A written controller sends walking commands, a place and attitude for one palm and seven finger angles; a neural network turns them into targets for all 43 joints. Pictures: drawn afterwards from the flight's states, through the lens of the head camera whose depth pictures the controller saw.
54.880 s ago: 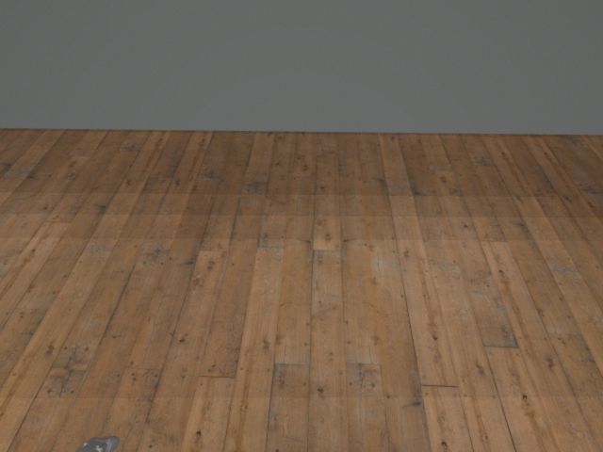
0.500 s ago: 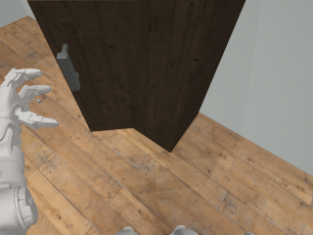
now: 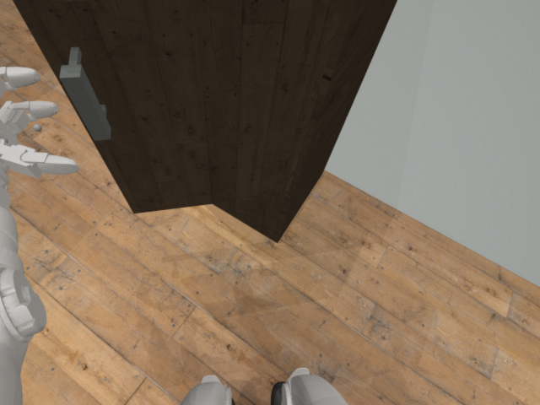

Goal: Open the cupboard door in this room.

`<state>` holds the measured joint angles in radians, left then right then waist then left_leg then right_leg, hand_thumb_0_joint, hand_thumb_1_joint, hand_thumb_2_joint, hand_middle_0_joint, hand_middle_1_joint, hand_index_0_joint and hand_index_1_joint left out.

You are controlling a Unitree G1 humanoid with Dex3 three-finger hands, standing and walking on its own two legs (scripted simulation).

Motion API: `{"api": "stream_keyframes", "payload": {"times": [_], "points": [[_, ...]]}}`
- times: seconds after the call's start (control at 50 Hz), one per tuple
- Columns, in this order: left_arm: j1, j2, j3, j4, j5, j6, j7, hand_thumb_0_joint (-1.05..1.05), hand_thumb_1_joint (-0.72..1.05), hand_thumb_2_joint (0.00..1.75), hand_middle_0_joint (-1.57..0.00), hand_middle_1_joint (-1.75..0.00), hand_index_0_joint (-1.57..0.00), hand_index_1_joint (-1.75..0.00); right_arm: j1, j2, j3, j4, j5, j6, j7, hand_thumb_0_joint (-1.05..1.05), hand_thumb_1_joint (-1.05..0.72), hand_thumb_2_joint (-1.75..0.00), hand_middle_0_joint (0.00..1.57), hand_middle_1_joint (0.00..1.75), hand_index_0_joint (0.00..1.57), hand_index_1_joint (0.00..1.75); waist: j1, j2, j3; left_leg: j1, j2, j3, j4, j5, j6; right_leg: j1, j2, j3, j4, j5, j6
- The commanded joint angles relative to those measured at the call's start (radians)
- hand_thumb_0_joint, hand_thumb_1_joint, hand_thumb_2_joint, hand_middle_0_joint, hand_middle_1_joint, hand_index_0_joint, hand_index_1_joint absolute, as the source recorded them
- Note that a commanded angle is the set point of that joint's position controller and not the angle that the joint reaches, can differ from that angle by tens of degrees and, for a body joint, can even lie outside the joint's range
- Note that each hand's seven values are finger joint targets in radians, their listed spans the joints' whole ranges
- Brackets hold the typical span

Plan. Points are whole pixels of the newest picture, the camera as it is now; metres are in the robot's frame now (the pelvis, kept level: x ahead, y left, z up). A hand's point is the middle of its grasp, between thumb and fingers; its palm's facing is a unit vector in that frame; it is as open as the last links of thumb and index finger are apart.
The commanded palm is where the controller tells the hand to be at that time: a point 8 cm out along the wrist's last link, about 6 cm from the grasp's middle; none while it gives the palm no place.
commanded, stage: move the hooked fingers beside the handle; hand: left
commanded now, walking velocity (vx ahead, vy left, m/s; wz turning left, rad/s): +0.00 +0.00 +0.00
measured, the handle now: (89, 95) +0.55 +0.25 +0.08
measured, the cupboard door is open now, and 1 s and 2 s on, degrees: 43 43 43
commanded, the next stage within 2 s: slide the fingers in behind the handle in 0.86 s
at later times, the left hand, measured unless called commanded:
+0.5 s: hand (36, 123) +0.49 +0.30 +0.09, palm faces +0.15 -0.99 -0.01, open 14.0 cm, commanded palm +0.47 +0.33 +0.08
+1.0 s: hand (39, 126) +0.48 +0.30 +0.09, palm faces +0.15 -0.99 -0.01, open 14.0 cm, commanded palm +0.46 +0.33 +0.08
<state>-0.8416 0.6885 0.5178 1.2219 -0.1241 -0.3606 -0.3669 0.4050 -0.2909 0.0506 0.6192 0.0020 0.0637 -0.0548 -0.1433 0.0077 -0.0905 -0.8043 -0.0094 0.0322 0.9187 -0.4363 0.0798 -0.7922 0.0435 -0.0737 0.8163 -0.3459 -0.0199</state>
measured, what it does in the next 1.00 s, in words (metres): stands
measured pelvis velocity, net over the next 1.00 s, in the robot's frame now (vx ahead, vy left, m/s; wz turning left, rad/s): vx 0.01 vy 0.00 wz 0.00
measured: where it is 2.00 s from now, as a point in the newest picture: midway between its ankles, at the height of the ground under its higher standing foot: outside the picture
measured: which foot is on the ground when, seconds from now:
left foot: down 0.00-1.00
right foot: down 0.00-1.00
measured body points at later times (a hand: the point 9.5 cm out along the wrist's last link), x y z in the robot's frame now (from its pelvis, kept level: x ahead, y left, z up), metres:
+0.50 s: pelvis +0.01 +0.00 +0.00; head +0.13 +0.04 +0.43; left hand +0.47 +0.35 +0.09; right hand +0.01 -0.28 -0.10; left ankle +0.00 +0.06 -0.69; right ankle +0.02 -0.11 -0.69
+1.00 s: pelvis +0.01 +0.00 +0.00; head +0.12 +0.03 +0.43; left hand +0.47 +0.35 +0.09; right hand +0.02 -0.28 -0.10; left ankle +0.00 +0.06 -0.69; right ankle +0.02 -0.11 -0.69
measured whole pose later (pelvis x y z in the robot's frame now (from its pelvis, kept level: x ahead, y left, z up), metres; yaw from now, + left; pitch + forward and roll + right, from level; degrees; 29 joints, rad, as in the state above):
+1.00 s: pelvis +0.01 +0.00 +0.00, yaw +0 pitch +20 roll -4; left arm -0.84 0.70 0.52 1.20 -0.13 -0.36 -0.38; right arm 0.40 -0.28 0.05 0.60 0.00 0.09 -0.04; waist -0.14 0.01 -0.09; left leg -0.83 0.00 0.02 0.94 -0.45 0.08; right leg -0.81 0.06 -0.08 0.82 -0.35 -0.02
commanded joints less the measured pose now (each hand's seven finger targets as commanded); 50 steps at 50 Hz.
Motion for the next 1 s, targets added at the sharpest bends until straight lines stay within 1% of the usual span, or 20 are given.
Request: {"api": "stream_keyframes", "payload": {"times": [0.0, 0.04, 0.1, 0.14, 0.18, 0.22, 0.34, 0.38, 0.42, 0.52, 0.58, 0.62, 0.66, 0.68, 0.74, 0.78, 0.86, 0.92, 0.96, 0.98], "points": [[-0.469, 0.334, 0.016, -0.183, -0.017, -0.078, -0.003, 0.0, -0.5, 0.3, -0.3, -1.2, -0.3, -1.2, 0.161, -0.207, -0.066, -0.045, -0.002, -0.004, -0.016, 0.0, -0.9, -0.9, 0.2, 0.3, 0.2, 0.3, -0.018, 0.166, -0.398, 0.338, 0.05, -0.137, -0.103, 0.446, -0.09, 0.092, 0.016, 0.035, -0.046, 0.19, -0.012], [-0.465, 0.387, 0.046, -0.164, -0.007, -0.067, -0.009, 0.0, -0.5, 0.3, -0.3, -1.2, -0.3, -1.2, 0.173, -0.217, -0.069, -0.043, -0.005, 0.0, -0.019, 0.0, -0.9, -0.9, 0.2, 0.3, 0.2, 0.3, -0.014, 0.178, -0.43, 0.341, 0.051, -0.138, -0.096, 0.464, -0.089, 0.095, 0.015, 0.038, -0.042, 0.199, -0.011], [-0.386, 0.352, 0.037, -0.168, -0.017, -0.055, -0.024, 0.0, -0.5, 0.3, -0.3, -1.2, -0.3, -1.2, 0.187, -0.208, -0.068, -0.057, -0.008, 0.007, -0.012, 0.0, -0.9, -0.9, 0.2, 0.3, 0.2, 0.3, 0.01, 0.206, -0.46, 0.362, 0.05, -0.128, -0.09, 0.55, -0.094, 0.12, 0.019, 0.034, -0.037, 0.247, -0.014], [-0.361, 0.379, 0.056, -0.164, -0.018, -0.043, -0.029, 0.0, -0.5, 0.3, -0.3, -1.2, -0.3, -1.2, 0.188, -0.213, -0.072, -0.06, -0.008, 0.013, -0.01, 0.0, -0.9, -0.9, 0.2, 0.3, 0.2, 0.3, 0.01, 0.151, -0.449, 0.322, 0.053, -0.118, -0.085, 0.543, -0.085, 0.143, 0.02, 0.038, -0.039, 0.267, -0.007], [-0.369, 0.379, 0.059, -0.184, -0.022, -0.043, -0.03, 0.0, -0.5, 0.3, -0.3, -1.2, -0.3, -1.2, 0.186, -0.21, -0.073, -0.069, -0.005, 0.018, -0.008, 0.0, -0.9, -0.9, 0.2, 0.3, 0.2, 0.3, 0.012, 0.159, -0.427, 0.298, 0.05, -0.11, -0.093, 0.503, -0.079, 0.153, 0.02, 0.039, -0.043, 0.262, -0.007], [-0.362, 0.399, 0.088, -0.236, -0.027, -0.057, -0.025, 0.0, -0.5, 0.3, -0.3, -1.2, -0.3, -1.2, 0.189, -0.211, -0.081, -0.074, -0.009, 0.017, -0.007, 0.0, -0.9, -0.9, 0.2, 0.3, 0.2, 0.3, 0.023, 0.19, -0.478, 0.343, 0.052, -0.114, -0.088, 0.552, -0.084, 0.154, 0.023, 0.038, -0.038, 0.279, -0.01], [-0.402, 0.371, 0.057, -0.218, -0.022, -0.065, -0.021, 0.0, -0.5, 0.3, -0.3, -1.2, -0.3, -1.2, 0.185, -0.207, -0.078, -0.057, -0.005, 0.021, -0.008, 0.0, -0.9, -0.9, 0.2, 0.3, 0.2, 0.3, -0.009, 0.185, -0.412, 0.337, 0.054, -0.118, -0.087, 0.502, -0.08, 0.106, 0.026, 0.038, -0.047, 0.24, -0.007], [-0.407, 0.375, 0.052, -0.229, -0.018, -0.064, -0.02, 0.0, -0.5, 0.3, -0.3, -1.2, -0.3, -1.2, 0.183, -0.208, -0.074, -0.059, -0.004, 0.022, -0.009, 0.0, -0.9, -0.9, 0.2, 0.3, 0.2, 0.3, -0.006, 0.191, -0.435, 0.342, 0.053, -0.12, -0.089, 0.498, -0.081, 0.12, 0.024, 0.038, -0.045, 0.242, -0.008], [-0.422, 0.345, 0.036, -0.272, -0.026, -0.074, -0.024, 0.0, -0.5, 0.3, -0.3, -1.2, -0.3, -1.2, 0.183, -0.2, -0.075, -0.055, -0.006, 0.024, -0.006, 0.0, -0.9, -0.9, 0.2, 0.3, 0.2, 0.3, 0.0, 0.262, -0.486, 0.427, 0.057, -0.128, -0.079, 0.595, -0.098, 0.09, 0.026, 0.033, -0.041, 0.256, -0.01], [-0.364, 0.327, 0.038, -0.227, -0.035, -0.054, -0.026, 0.0, -0.5, 0.3, -0.3, -1.2, -0.3, -1.2, 0.177, -0.199, -0.077, -0.056, -0.003, 0.025, -0.005, 0.0, -0.9, -0.9, 0.2, 0.3, 0.2, 0.3, 0.005, 0.184, -0.45, 0.39, 0.058, -0.128, -0.08, 0.608, -0.092, 0.116, 0.027, 0.03, -0.043, 0.282, -0.008], [-0.343, 0.342, 0.039, -0.18, -0.026, -0.031, -0.022, 0.0, -0.5, 0.3, -0.3, -1.2, -0.3, -1.2, 0.167, -0.198, -0.071, -0.067, 0.002, 0.025, -0.005, 0.0, -0.9, -0.9, 0.2, 0.3, 0.2, 0.3, 0.001, 0.134, -0.384, 0.283, 0.047, -0.103, -0.087, 0.492, -0.071, 0.152, 0.023, 0.039, -0.049, 0.278, -0.004], [-0.373, 0.387, 0.064, -0.224, -0.019, -0.048, -0.018, 0.0, -0.5, 0.3, -0.3, -1.2, -0.3, -1.2, 0.162, -0.2, -0.071, -0.076, -0.001, 0.023, -0.008, 0.0, -0.9, -0.9, 0.2, 0.3, 0.2, 0.3, 0.013, 0.167, -0.423, 0.294, 0.045, -0.107, -0.086, 0.504, -0.076, 0.171, 0.022, 0.043, -0.038, 0.288, -0.009], [-0.397, 0.355, 0.043, -0.254, -0.02, -0.068, -0.017, 0.0, -0.5, 0.3, -0.3, -1.2, -0.3, -1.2, 0.157, -0.193, -0.07, -0.076, -0.001, 0.022, -0.006, 0.0, -0.9, -0.9, 0.2, 0.3, 0.2, 0.3, 0.009, 0.219, -0.438, 0.346, 0.049, -0.111, -0.081, 0.533, -0.087, 0.137, 0.024, 0.039, -0.036, 0.276, -0.01], [-0.388, 0.349, 0.044, -0.263, -0.024, -0.077, -0.016, 0.0, -0.5, 0.3, -0.3, -1.2, -0.3, -1.2, 0.16, -0.196, -0.074, -0.075, -0.001, 0.021, -0.005, 0.0, -0.9, -0.9, 0.2, 0.3, 0.2, 0.3, 0.007, 0.197, -0.449, 0.369, 0.053, -0.119, -0.079, 0.544, -0.089, 0.127, 0.026, 0.035, -0.038, 0.267, -0.009], [-0.4, 0.286, 0.006, -0.255, -0.043, -0.079, -0.025, 0.0, -0.5, 0.3, -0.3, -1.2, -0.3, -1.2, 0.16, -0.192, -0.074, -0.061, 0.001, 0.024, -0.002, 0.0, -0.9, -0.9, 0.2, 0.3, 0.2, 0.3, -0.005, 0.226, -0.451, 0.42, 0.059, -0.129, -0.072, 0.587, -0.099, 0.078, 0.028, 0.031, -0.039, 0.253, -0.008], [-0.403, 0.29, 0.005, -0.203, -0.041, -0.058, -0.028, 0.0, -0.5, 0.3, -0.3, -1.2, -0.3, -1.2, 0.16, -0.198, -0.073, -0.053, 0.003, 0.025, -0.006, 0.0, -0.9, -0.9, 0.2, 0.3, 0.2, 0.3, -0.016, 0.15, -0.399, 0.356, 0.056, -0.13, -0.081, 0.508, -0.088, 0.089, 0.026, 0.029, -0.046, 0.233, -0.006], [-0.408, 0.339, 0.026, -0.224, -0.024, -0.052, -0.017, 0.0, -0.5, 0.3, -0.3, -1.2, -0.3, -1.2, 0.155, -0.198, -0.068, -0.064, 0.002, 0.022, -0.009, 0.0, -0.9, -0.9, 0.2, 0.3, 0.2, 0.3, 0.003, 0.18, -0.422, 0.324, 0.046, -0.122, -0.085, 0.479, -0.083, 0.124, 0.02, 0.036, -0.041, 0.239, -0.009], [-0.411, 0.308, 0.014, -0.254, -0.032, -0.073, -0.012, 0.0, -0.5, 0.3, -0.3, -1.2, -0.3, -1.2, 0.158, -0.192, -0.069, -0.063, 0.0, 0.022, -0.004, 0.0, -0.9, -0.9, 0.2, 0.3, 0.2, 0.3, 0.002, 0.214, -0.458, 0.381, 0.052, -0.126, -0.076, 0.538, -0.093, 0.103, 0.025, 0.034, -0.037, 0.249, -0.011], [-0.412, 0.343, 0.038, -0.21, -0.03, -0.067, -0.008, 0.0, -0.5, 0.3, -0.3, -1.2, -0.3, -1.2, 0.157, -0.199, -0.07, -0.058, 0.0, 0.018, -0.008, 0.0, -0.9, -0.9, 0.2, 0.3, 0.2, 0.3, -0.005, 0.149, -0.414, 0.305, 0.048, -0.123, -0.081, 0.451, -0.079, 0.129, 0.023, 0.038, -0.041, 0.229, -0.008], [-0.4, 0.313, 0.014, -0.193, -0.029, -0.059, -0.01, 0.0, -0.5, 0.3, -0.3, -1.2, -0.3, -1.2, 0.155, -0.195, -0.065, -0.064, 0.004, 0.018, -0.007, 0.0, -0.9, -0.9, 0.2, 0.3, 0.2, 0.3, -0.008, 0.158, -0.401, 0.282, 0.043, -0.113, -0.086, 0.419, -0.071, 0.135, 0.021, 0.042, -0.045, 0.223, -0.007]]}}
